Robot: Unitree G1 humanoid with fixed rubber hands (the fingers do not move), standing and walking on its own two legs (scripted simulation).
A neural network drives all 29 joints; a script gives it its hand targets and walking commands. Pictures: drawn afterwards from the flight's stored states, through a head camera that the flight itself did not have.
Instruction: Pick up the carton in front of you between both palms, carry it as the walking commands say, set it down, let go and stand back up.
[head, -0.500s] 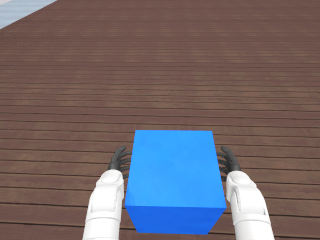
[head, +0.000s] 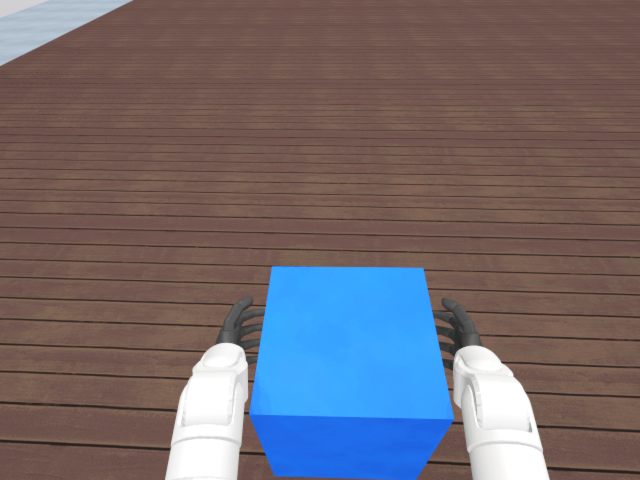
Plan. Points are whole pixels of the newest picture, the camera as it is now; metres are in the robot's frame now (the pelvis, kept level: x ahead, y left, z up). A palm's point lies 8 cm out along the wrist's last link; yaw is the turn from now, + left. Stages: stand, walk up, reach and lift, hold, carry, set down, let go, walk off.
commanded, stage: carry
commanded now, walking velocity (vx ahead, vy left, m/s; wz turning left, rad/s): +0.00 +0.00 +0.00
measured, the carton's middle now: (345, 376) +0.30 +0.00 -0.04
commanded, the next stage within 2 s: hold in 0.44 s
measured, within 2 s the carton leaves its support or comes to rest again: neither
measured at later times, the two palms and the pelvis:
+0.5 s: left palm (235, 362) +0.27 +0.14 +0.04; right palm (475, 365) +0.27 -0.16 +0.04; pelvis -0.01 -0.01 +0.00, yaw -1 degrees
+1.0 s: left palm (245, 349) +0.29 +0.13 +0.05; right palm (494, 386) +0.24 -0.17 +0.05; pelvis -0.02 +0.03 +0.01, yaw -9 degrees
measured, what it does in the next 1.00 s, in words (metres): stands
